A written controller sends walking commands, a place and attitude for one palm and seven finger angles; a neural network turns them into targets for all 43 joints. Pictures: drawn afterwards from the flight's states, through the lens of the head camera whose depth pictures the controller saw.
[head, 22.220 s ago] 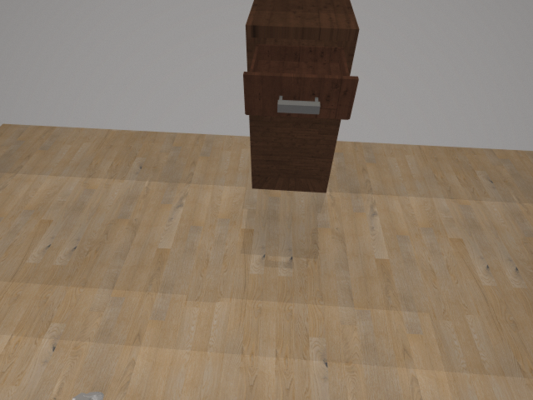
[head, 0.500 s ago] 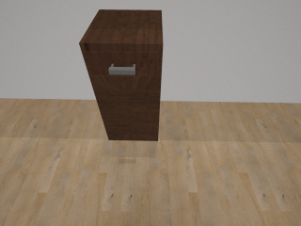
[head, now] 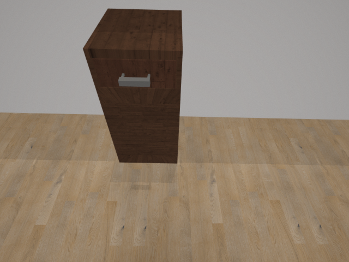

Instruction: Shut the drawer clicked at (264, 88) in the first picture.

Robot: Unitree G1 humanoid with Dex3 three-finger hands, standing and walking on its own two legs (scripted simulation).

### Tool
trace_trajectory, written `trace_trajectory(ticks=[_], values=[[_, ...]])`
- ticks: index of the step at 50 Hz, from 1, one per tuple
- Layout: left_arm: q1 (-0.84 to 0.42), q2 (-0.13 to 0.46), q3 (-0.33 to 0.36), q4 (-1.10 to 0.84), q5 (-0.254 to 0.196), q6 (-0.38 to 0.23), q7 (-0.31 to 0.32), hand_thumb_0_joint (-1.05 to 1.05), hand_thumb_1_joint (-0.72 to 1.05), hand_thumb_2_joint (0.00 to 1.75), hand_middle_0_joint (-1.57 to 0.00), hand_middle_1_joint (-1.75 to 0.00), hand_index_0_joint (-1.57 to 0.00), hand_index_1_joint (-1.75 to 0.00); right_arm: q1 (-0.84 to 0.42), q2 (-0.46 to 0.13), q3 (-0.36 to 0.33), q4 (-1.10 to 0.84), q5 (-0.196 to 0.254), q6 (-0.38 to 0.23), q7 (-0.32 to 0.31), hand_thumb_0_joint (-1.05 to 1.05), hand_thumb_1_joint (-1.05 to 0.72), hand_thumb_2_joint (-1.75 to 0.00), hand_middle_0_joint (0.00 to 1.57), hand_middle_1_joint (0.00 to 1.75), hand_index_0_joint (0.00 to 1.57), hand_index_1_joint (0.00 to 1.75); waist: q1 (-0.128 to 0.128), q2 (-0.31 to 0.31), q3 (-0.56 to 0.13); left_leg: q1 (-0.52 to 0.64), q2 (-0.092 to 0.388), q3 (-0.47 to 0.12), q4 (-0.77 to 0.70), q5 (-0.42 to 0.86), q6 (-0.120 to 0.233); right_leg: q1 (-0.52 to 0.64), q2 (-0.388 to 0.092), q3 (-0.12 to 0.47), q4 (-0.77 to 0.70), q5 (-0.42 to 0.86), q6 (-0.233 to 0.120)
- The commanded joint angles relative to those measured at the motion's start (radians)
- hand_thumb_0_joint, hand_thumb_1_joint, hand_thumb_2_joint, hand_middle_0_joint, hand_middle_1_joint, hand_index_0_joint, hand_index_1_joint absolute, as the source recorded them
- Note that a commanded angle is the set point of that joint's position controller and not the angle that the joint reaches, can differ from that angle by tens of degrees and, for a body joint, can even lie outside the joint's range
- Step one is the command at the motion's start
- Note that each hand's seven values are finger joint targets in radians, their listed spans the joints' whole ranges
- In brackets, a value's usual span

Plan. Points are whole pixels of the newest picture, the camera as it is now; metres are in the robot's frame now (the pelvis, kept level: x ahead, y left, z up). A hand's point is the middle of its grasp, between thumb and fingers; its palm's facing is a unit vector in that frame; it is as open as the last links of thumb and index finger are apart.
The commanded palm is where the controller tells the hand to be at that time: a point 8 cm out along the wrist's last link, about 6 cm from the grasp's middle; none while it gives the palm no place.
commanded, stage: look to check the result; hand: left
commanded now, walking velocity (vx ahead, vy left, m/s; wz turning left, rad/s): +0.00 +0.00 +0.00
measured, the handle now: (135, 78) +0.82 +0.21 -0.06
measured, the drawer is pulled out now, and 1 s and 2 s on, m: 0.00 0.00 0.00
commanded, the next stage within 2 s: stand and wait in 0.40 s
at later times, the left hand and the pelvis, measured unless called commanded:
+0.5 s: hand out of the picture -0.01 +0.16 -0.18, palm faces +0.05 -0.98 -0.17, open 7.4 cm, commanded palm none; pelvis +0.01 +0.00 +0.00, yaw +0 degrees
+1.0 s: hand out of the picture -0.01 +0.16 -0.17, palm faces +0.05 -0.98 -0.19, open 7.4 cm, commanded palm none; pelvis +0.01 +0.00 +0.00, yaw +0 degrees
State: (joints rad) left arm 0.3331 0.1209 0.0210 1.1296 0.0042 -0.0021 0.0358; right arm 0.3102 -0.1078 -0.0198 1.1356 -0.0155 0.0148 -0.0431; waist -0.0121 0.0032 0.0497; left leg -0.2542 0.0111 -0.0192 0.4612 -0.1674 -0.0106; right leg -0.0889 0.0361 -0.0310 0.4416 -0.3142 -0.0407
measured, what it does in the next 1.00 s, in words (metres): stands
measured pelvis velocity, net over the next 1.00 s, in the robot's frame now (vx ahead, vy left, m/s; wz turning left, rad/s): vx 0.01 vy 0.00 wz -0.01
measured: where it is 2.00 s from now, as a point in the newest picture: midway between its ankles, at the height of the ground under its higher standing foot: outside the picture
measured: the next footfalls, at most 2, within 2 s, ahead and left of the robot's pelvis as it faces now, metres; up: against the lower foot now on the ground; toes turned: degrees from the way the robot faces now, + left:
none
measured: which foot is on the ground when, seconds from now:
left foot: down 0.00-1.00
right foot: down 0.00-1.00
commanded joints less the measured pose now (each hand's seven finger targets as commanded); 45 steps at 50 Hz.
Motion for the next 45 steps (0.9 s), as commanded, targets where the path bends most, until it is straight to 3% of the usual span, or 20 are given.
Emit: trace_trajectory(ticks=[1, 10, 27, 34, 45], values=[[0.095, 0.089, 0.009, -0.011, 0.002, -0.012, 0.01, 0.0, 0.9, 0.9, -0.2, -0.3, -0.2, -0.3, 0.061, -0.088, -0.011, -0.026, -0.001, -0.011, -0.001, 0.0, -0.9, -0.9, 0.2, 0.3, 0.2, 0.3, 0.007, -0.012, 0.052, 0.081, 0.07, -0.05, -0.047, 0.114, 0.046, -0.148, -0.119, 0.088, -0.133, 0.123, -0.017], [0.091, 0.092, 0.007, -0.005, 0.003, -0.011, 0.011, 0.0, 0.9, 0.9, -0.2, -0.3, -0.2, -0.3, 0.043, -0.095, -0.011, -0.021, 0.0, -0.01, -0.002, 0.0, -0.9, -0.9, 0.2, 0.3, 0.2, 0.3, 0.006, 0.009, 0.073, 0.08, 0.073, -0.054, -0.062, 0.087, 0.044, -0.158, -0.115, 0.091, -0.14, 0.085, -0.017], [0.074, 0.105, 0.012, -0.011, 0.002, -0.013, 0.01, 0.0, 0.9, 0.9, -0.2, -0.3, -0.2, -0.3, 0.029, -0.106, -0.01, -0.018, 0.001, -0.017, -0.004, 0.0, -0.9, -0.9, 0.2, 0.3, 0.2, 0.3, 0.011, 0.004, 0.047, 0.095, 0.074, -0.051, -0.061, 0.155, 0.044, -0.112, -0.122, 0.08, -0.129, 0.181, -0.011], [0.067, 0.111, 0.012, -0.012, 0.003, -0.012, 0.009, 0.0, 0.9, 0.9, -0.2, -0.3, -0.2, -0.3, 0.025, -0.113, -0.012, -0.019, 0.002, -0.015, -0.002, 0.0, -0.9, -0.9, 0.2, 0.3, 0.2, 0.3, 0.011, 0.004, 0.067, 0.092, 0.074, -0.057, -0.074, 0.117, 0.043, -0.132, -0.117, 0.086, -0.144, 0.116, -0.013], [0.071, 0.111, 0.012, -0.011, 0.002, -0.014, 0.009, 0.0, 0.9, 0.9, -0.2, -0.3, -0.2, -0.3, 0.023, -0.108, -0.01, -0.015, 0.0, -0.014, -0.001, 0.0, -0.9, -0.9, 0.2, 0.3, 0.2, 0.3, 0.009, -0.004, 0.057, 0.099, 0.075, -0.048, -0.073, 0.112, 0.041, -0.131, -0.123, 0.089, -0.149, 0.117, -0.012]])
